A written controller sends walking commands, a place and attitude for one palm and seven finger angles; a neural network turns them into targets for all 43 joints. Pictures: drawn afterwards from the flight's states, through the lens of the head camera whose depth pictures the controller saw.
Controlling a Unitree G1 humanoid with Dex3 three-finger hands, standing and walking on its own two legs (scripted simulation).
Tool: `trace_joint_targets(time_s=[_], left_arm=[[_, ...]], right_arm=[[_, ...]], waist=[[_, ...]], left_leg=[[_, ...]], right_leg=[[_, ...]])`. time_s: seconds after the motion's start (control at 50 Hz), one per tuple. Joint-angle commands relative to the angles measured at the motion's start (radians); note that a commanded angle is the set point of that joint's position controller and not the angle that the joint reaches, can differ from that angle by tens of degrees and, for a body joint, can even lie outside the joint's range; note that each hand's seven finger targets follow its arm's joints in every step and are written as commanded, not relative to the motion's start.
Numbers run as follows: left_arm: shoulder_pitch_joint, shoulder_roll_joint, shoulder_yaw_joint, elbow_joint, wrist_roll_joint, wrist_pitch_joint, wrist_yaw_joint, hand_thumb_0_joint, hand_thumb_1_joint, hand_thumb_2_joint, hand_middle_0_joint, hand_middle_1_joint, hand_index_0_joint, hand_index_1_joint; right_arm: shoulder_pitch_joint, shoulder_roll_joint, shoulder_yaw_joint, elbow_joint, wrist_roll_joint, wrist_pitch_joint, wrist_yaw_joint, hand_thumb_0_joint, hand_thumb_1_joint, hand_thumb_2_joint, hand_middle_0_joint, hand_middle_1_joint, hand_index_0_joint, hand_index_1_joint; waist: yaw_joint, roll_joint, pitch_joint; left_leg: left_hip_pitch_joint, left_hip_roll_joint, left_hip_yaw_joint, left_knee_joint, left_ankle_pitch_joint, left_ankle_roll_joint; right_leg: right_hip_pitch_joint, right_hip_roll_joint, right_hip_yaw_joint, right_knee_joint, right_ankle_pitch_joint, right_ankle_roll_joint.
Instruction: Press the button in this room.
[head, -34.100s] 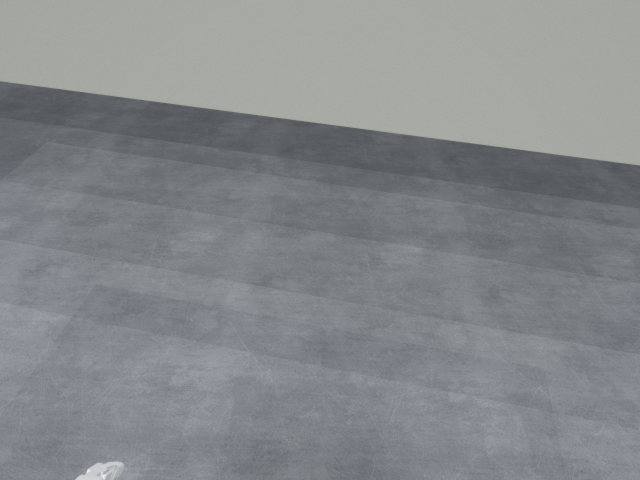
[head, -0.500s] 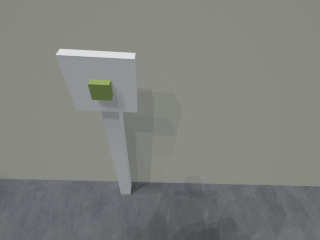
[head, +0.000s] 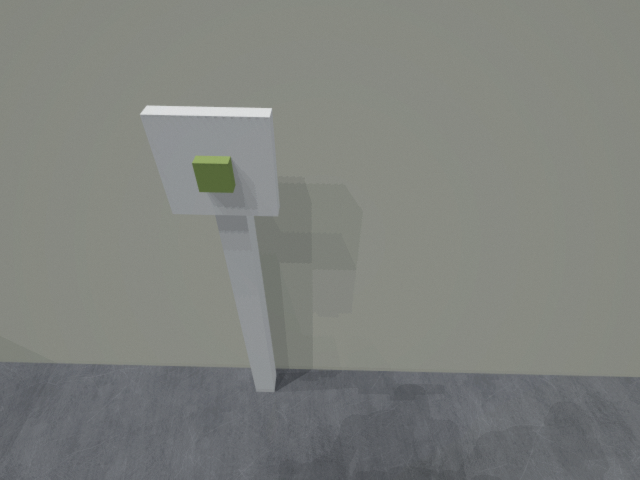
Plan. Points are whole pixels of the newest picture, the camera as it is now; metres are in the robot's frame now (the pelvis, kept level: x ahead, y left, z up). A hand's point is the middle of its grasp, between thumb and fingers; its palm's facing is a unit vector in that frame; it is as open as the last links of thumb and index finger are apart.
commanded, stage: come to a stop and stand still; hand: left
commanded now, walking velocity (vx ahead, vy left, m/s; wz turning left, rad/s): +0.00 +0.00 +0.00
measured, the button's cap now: (215, 173) +0.54 +0.21 +0.12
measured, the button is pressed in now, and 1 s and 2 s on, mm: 0 0 0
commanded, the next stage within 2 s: look again from close up in 0.78 s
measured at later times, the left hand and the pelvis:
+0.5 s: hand out of the picture -0.07 +0.15 -0.18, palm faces +0.12 -0.98 -0.14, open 7.4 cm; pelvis -0.04 +0.00 +0.00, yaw +3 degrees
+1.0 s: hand out of the picture -0.08 +0.17 -0.18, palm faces +0.15 -0.98 -0.16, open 7.4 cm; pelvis -0.07 +0.01 -0.01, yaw +3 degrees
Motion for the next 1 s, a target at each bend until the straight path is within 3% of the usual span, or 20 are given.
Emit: trace_joint_targets(time_s=[0.0, 0.12, 0.38, 0.5, 0.56, 0.6, 0.64, 0.68, 0.74, 0.78, 0.82, 0.84, 0.88, 0.92, 0.96, 0.98], left_arm=[[0.044, 0.102, 0.018, -0.045, 0.005, -0.021, 0.004, 0.000, 0.900, 0.900, -0.200, -0.300, -0.200, -0.300], [0.076, 0.092, 0.021, -0.022, 0.000, -0.029, 0.003, 0.000, 0.900, 0.900, -0.200, -0.300, -0.200, -0.300], [0.163, 0.026, 0.022, 0.041, 0.004, -0.030, 0.002, 0.000, 0.900, 0.900, -0.200, -0.300, -0.200, -0.300], [0.196, -0.005, 0.025, 0.047, 0.009, -0.026, 0.000, 0.000, 0.900, 0.900, -0.200, -0.300, -0.200, -0.300], [0.202, 0.005, 0.026, 0.038, 0.012, -0.031, 0.002, 0.000, 0.900, 0.900, -0.200, -0.300, -0.200, -0.300], [0.174, 0.018, 0.025, 0.032, 0.007, -0.039, 0.005, 0.000, 0.900, 0.900, -0.200, -0.300, -0.200, -0.300], [0.136, 0.031, 0.026, 0.023, 0.003, -0.041, 0.006, 0.000, 0.900, 0.900, -0.200, -0.300, -0.200, -0.300], [0.108, 0.039, 0.029, 0.014, 0.003, -0.038, 0.008, 0.000, 0.900, 0.900, -0.200, -0.300, -0.200, -0.300], [0.091, 0.038, 0.037, 0.006, 0.003, -0.029, 0.005, 0.000, 0.900, 0.900, -0.200, -0.300, -0.200, -0.300], [0.114, 0.023, 0.035, 0.005, 0.004, -0.025, 0.001, 0.000, 0.900, 0.900, -0.200, -0.300, -0.200, -0.300], [0.162, -0.001, 0.036, 0.015, 0.009, -0.015, -0.004, 0.000, 0.900, 0.900, -0.200, -0.300, -0.200, -0.300], [0.195, -0.012, 0.037, 0.024, 0.012, -0.010, -0.007, 0.000, 0.900, 0.900, -0.200, -0.300, -0.200, -0.300], [0.232, -0.022, 0.033, 0.030, 0.015, -0.005, -0.007, 0.000, 0.900, 0.900, -0.200, -0.300, -0.200, -0.300], [0.237, -0.015, 0.025, 0.027, 0.015, -0.017, -0.003, 0.000, 0.900, 0.900, -0.200, -0.300, -0.200, -0.300], [0.199, 0.029, 0.017, 0.014, 0.012, -0.034, 0.002, 0.000, 0.900, 0.900, -0.200, -0.300, -0.200, -0.300], [0.152, 0.056, 0.021, 0.004, 0.008, -0.038, 0.003, 0.000, 0.900, 0.900, -0.200, -0.300, -0.200, -0.300]], right_arm=[[0.074, -0.098, -0.022, -0.047, -0.006, -0.012, 0.000, 0.000, -0.900, -0.900, 0.200, 0.300, 0.200, 0.300], [0.130, -0.075, -0.015, -0.010, -0.005, -0.013, -0.001, 0.000, -0.900, -0.900, 0.200, 0.300, 0.200, 0.300], [0.131, -0.062, -0.019, 0.048, -0.001, -0.021, -0.011, 0.000, -0.900, -0.900, 0.200, 0.300, 0.200, 0.300], [0.071, -0.072, -0.029, 0.038, 0.002, -0.022, -0.014, 0.000, -0.900, -0.900, 0.200, 0.300, 0.200, 0.300], [0.067, -0.060, -0.030, 0.027, 0.002, -0.017, -0.011, 0.000, -0.900, -0.900, 0.200, 0.300, 0.200, 0.300], [0.107, -0.036, -0.026, 0.035, 0.002, -0.014, -0.010, 0.000, -0.900, -0.900, 0.200, 0.300, 0.200, 0.300], [0.147, -0.020, -0.023, 0.046, 0.003, -0.015, -0.010, 0.000, -0.900, -0.900, 0.200, 0.300, 0.200, 0.300], [0.171, -0.017, -0.026, 0.053, 0.004, -0.013, -0.010, 0.000, -0.900, -0.900, 0.200, 0.300, 0.200, 0.300], [0.173, -0.026, -0.027, 0.054, -0.002, -0.018, -0.011, 0.000, -0.900, -0.900, 0.200, 0.300, 0.200, 0.300], [0.126, -0.053, -0.029, 0.037, -0.005, -0.028, -0.014, 0.000, -0.900, -0.900, 0.200, 0.300, 0.200, 0.300], [0.038, -0.092, -0.035, 0.013, -0.002, -0.031, -0.016, 0.000, -0.900, -0.900, 0.200, 0.300, 0.200, 0.300], [-0.013, -0.102, -0.037, -0.001, 0.002, -0.030, -0.017, 0.000, -0.900, -0.900, 0.200, 0.300, 0.200, 0.300], [-0.059, -0.108, -0.037, -0.019, 0.003, -0.028, -0.016, 0.000, -0.900, -0.900, 0.200, 0.300, 0.200, 0.300], [-0.043, -0.100, -0.035, -0.018, 0.001, -0.023, -0.012, 0.000, -0.900, -0.900, 0.200, 0.300, 0.200, 0.300], [0.023, -0.060, -0.028, -0.010, 0.008, -0.016, -0.005, 0.000, -0.900, -0.900, 0.200, 0.300, 0.200, 0.300], [0.061, -0.046, -0.027, 0.001, 0.008, -0.008, -0.003, 0.000, -0.900, -0.900, 0.200, 0.300, 0.200, 0.300]], waist=[[-0.012, -0.064, 0.126], [-0.021, -0.039, 0.114], [0.011, 0.030, 0.114], [0.033, 0.049, 0.126], [0.027, -0.021, 0.155], [-0.007, -0.098, 0.147], [-0.033, -0.136, 0.125], [-0.049, -0.123, 0.109], [-0.045, -0.070, 0.112], [-0.014, 0.046, 0.119], [0.030, 0.134, 0.112], [0.055, 0.137, 0.103], [0.080, 0.109, 0.105], [0.071, 0.035, 0.170], [0.015, -0.060, 0.184], [-0.016, -0.121, 0.168]], left_leg=[[-0.165, 0.069, -0.150, -0.183, -0.217, 0.015], [-0.143, 0.055, -0.149, -0.160, -0.182, 0.012], [-0.262, 0.089, -0.230, -0.240, -0.299, 0.024], [-0.330, 0.113, -0.270, -0.275, -0.370, 0.039], [-0.307, 0.064, -0.235, -0.195, -0.339, 0.026], [-0.209, 0.023, -0.196, -0.107, -0.231, 0.016], [-0.113, 0.005, -0.167, -0.044, -0.154, 0.010], [-0.057, 0.000, -0.158, -0.013, -0.142, 0.007], [-0.072, 0.022, -0.196, -0.080, -0.185, 0.013], [-0.182, 0.085, -0.279, -0.223, -0.290, 0.027], [-0.352, 0.172, -0.349, -0.351, -0.400, 0.061], [-0.413, 0.194, -0.355, -0.369, -0.402, 0.080], [-0.467, 0.200, -0.341, -0.357, -0.398, 0.095], [-0.445, 0.147, -0.317, -0.288, -0.398, 0.067], [-0.276, 0.036, -0.236, -0.162, -0.260, 0.013], [-0.185, 0.019, -0.207, -0.090, -0.202, 0.004]], right_leg=[[-0.044, -0.061, 0.161, -0.188, -0.324, -0.026], [-0.078, -0.066, 0.190, -0.217, -0.355, -0.032], [0.006, -0.006, 0.166, -0.098, -0.248, -0.023], [0.045, 0.026, 0.155, -0.005, -0.176, -0.016], [-0.032, 0.000, 0.240, -0.096, -0.294, -0.031], [-0.127, -0.044, 0.323, -0.192, -0.397, -0.054], [-0.198, -0.067, 0.349, -0.248, -0.451, -0.061], [-0.243, -0.070, 0.337, -0.269, -0.463, -0.057], [-0.241, -0.039, 0.290, -0.220, -0.419, -0.042], [-0.134, 0.016, 0.220, -0.104, -0.294, -0.023], [0.038, 0.055, 0.131, 0.112, -0.137, -0.007], [0.092, 0.056, 0.111, 0.198, -0.109, -0.001], [0.135, 0.049, 0.107, 0.230, -0.115, 0.000], [0.112, 0.030, 0.151, 0.031, -0.157, -0.010], [-0.090, -0.056, 0.330, -0.191, -0.386, -0.060], [-0.184, -0.081, 0.366, -0.263, -0.506, -0.070]])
